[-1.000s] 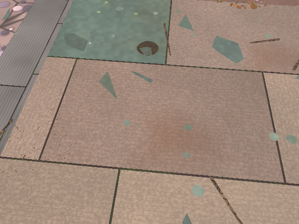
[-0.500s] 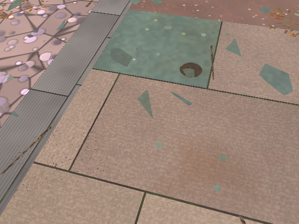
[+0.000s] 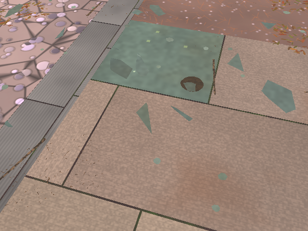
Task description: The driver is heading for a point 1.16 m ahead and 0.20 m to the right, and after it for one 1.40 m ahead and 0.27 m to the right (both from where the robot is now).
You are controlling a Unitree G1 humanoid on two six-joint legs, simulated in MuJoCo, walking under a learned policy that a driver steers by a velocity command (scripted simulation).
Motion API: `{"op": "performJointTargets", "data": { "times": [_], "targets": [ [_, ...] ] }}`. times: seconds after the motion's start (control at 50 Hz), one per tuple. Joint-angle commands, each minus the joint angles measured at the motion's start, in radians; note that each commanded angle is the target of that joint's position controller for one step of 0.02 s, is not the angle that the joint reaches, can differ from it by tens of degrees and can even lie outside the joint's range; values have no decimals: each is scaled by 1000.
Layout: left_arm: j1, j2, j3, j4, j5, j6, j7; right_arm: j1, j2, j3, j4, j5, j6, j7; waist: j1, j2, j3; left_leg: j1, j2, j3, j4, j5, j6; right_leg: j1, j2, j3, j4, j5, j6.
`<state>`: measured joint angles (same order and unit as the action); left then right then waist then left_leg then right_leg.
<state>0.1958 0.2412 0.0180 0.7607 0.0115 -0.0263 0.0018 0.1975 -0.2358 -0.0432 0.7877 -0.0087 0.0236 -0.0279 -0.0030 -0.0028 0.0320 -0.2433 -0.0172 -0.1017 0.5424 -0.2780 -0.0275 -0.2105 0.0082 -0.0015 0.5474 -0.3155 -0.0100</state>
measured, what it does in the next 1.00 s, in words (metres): walks ahead, turning right: right foot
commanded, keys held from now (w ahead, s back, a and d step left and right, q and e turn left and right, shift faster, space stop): no key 0.16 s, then w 0.14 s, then w+e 0.62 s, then w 0.08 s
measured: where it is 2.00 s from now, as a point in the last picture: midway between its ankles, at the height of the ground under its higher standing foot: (195, 164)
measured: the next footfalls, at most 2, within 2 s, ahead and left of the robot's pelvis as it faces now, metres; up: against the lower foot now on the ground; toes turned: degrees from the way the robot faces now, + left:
right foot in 0.90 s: +0.39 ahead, -0.16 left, +0.00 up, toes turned -20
left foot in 1.48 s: +0.75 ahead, -0.06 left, +0.00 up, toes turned -9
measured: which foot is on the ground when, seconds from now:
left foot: down 0.00-0.92, up 0.94-1.00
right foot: down 0.00-0.44, up 0.46-0.88, down 0.90-1.00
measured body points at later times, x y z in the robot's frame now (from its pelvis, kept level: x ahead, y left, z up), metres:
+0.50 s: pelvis +0.06 +0.03 +0.00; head +0.07 +0.05 +0.45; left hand +0.12 +0.30 -0.14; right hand +0.12 -0.25 -0.11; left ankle +0.05 +0.14 -0.73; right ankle -0.02 -0.11 -0.69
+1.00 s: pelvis +0.29 -0.06 -0.02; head +0.33 -0.07 +0.43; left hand +0.55 +0.12 -0.11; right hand +0.23 -0.33 -0.14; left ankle +0.16 +0.14 -0.63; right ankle +0.35 -0.14 -0.73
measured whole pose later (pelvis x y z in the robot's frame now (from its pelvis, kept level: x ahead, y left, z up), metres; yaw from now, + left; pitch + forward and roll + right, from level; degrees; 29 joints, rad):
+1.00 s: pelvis +0.29 -0.06 -0.02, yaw -20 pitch +1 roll +0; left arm 0.11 0.28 0.06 0.66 -0.02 -0.05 -0.04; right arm 0.32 -0.28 -0.05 0.87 0.03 -0.10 -0.01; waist -0.03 0.00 0.07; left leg -0.25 0.05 0.00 1.22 -0.43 0.01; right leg -0.46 0.08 -0.05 0.62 -0.18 -0.11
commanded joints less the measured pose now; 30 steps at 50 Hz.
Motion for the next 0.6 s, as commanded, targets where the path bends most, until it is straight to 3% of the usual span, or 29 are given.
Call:
{"op": "performJointTargets", "data": {
  "times": [0.02,0.16,0.2,0.22,0.26,0.28,0.3,0.32,0.36,0.4,0.42,0.44,0.46,0.48,0.5,0.54,0.58,0.6],
  "targets": [
    [0,103,26,-47,-1,-13,3,-8,-114,-28,-42,1,-11,-9,2,10,-49,56,49,-49,-64,237,28,-25,-56,58,-100,175,-17],
    [16,101,25,-6,-3,-15,6,0,-106,-29,12,2,-8,-17,-1,2,-32,72,46,-41,-74,226,19,-34,-55,62,-126,152,-19],
    [40,108,28,17,-6,-10,10,23,-93,-27,41,6,-5,-19,1,-24,-33,57,6,5,-54,15,22,-39,-47,70,-165,-96,-36],
    [48,139,39,21,-13,-5,14,23,-96,-30,46,12,-8,-20,10,-63,0,-8,-29,48,-2,-141,27,-47,-65,115,-198,-277,-68],
    [100,188,52,33,-24,-5,24,-30,-86,-28,17,22,-37,-14,35,-160,83,-185,-34,116,151,-200,32,-30,-236,357,-344,-542,-176],
    [115,208,60,39,-27,-11,29,-71,-83,-26,-2,30,-58,-7,47,-174,132,-241,8,98,215,-178,43,-46,-315,469,-392,-549,-226],
    [124,212,63,43,-24,-21,32,-91,-89,-29,-9,37,-75,1,52,-165,150,-294,41,72,263,-201,56,-26,-348,508,-406,-488,-249],
    [125,206,62,44,-24,-28,30,-98,-91,-30,-12,38,-90,10,52,-154,140,-318,60,61,263,-236,67,9,-351,510,-401,-411,-253],
    [78,202,62,33,-42,-24,23,-63,-84,-29,5,38,-115,28,15,-126,96,-192,55,84,95,-203,83,5,-284,403,-371,-263,-213],
    [22,197,61,22,-53,-10,20,81,-86,-43,82,30,-127,36,-63,-107,27,144,-14,156,-111,97,61,-129,-174,270,-287,-133,-160],
    [14,161,52,16,-47,-10,20,168,-107,-55,115,26,-125,33,-97,-81,-16,292,1,130,-110,118,49,-208,-126,225,-198,-97,-126],
    [-30,80,29,-10,-37,-16,15,291,-163,-71,130,21,-125,21,-152,70,-51,425,173,-89,-215,-28,87,-341,-29,128,76,-96,-58],
    [-16,49,23,-62,-45,-33,22,356,-284,-94,130,11,-128,25,-146,292,-77,482,400,-487,-346,-196,230,-521,64,70,354,-245,-22],
    [15,121,44,-48,-64,-42,25,292,-212,-73,117,2,-137,25,-111,190,-26,397,444,-551,-375,-344,289,-580,2,169,533,-263,-33],
    [42,145,54,-34,-75,-46,18,211,-154,-55,93,12,-143,21,-71,146,47,368,404,-450,-385,-367,254,-636,-38,189,587,-157,-51],
    [46,131,59,-12,-56,-47,11,130,-123,-42,78,17,-144,21,-42,108,85,335,333,-243,-409,-139,181,-645,-75,184,575,3,-55],
    [46,105,59,-7,-48,-41,-8,140,-92,-31,85,0,-141,22,-41,109,57,309,266,-54,-396,116,139,-591,-87,144,562,111,-42],
    [43,88,56,-12,-47,-37,-16,157,-97,-32,90,-4,-140,20,-44,100,44,303,255,1,-392,198,142,-589,-91,124,559,143,-31]
  ]
}}
Keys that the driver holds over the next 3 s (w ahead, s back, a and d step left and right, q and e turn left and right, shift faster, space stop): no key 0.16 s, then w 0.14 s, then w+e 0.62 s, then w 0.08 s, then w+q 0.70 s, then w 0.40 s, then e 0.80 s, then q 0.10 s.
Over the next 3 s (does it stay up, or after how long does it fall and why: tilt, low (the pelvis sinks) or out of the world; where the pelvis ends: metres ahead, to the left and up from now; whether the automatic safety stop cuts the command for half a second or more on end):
stays up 1.07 -0.22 0.01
